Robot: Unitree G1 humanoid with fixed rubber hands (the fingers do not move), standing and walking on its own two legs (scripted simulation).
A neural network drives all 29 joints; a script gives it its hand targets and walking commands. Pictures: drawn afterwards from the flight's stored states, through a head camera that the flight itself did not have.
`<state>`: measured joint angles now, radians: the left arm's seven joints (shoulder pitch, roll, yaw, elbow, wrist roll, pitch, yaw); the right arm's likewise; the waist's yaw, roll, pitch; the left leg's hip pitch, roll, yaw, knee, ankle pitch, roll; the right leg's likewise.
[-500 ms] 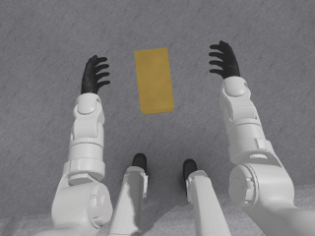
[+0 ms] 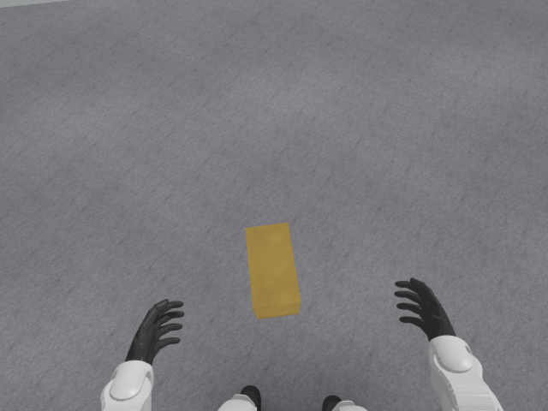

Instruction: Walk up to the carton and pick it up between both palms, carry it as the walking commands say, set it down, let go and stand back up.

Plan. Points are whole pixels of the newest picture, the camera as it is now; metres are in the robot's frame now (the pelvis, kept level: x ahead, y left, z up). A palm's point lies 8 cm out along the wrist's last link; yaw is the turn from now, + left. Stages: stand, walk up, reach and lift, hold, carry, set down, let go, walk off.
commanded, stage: let go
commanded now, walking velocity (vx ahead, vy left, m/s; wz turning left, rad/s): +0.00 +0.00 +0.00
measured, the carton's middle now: (272, 271) +0.51 +0.06 -0.66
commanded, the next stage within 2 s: stand in 0.66 s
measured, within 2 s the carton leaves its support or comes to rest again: neither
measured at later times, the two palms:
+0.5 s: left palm (131, 365) +0.19 +0.23 -0.05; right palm (472, 366) +0.19 -0.23 -0.05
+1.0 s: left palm (97, 390) +0.16 +0.29 -0.10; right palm (509, 395) +0.16 -0.28 -0.07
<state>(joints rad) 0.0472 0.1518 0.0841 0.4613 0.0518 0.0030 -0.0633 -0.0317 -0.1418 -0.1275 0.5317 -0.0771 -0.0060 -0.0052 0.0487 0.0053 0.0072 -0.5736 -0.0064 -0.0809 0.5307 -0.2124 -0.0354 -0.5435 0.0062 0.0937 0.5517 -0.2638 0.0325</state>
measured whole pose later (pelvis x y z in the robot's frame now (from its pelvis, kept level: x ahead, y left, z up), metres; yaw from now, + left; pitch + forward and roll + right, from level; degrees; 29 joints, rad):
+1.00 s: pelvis +0.04 +0.01 +0.00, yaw +0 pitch +0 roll -1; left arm 0.21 0.33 0.05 0.70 0.04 0.04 0.02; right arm 0.19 -0.32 -0.05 0.73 -0.05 0.02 -0.02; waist 0.00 -0.03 0.02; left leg -0.24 -0.01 -0.08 0.56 -0.33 -0.02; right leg -0.18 0.00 0.09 0.52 -0.35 0.03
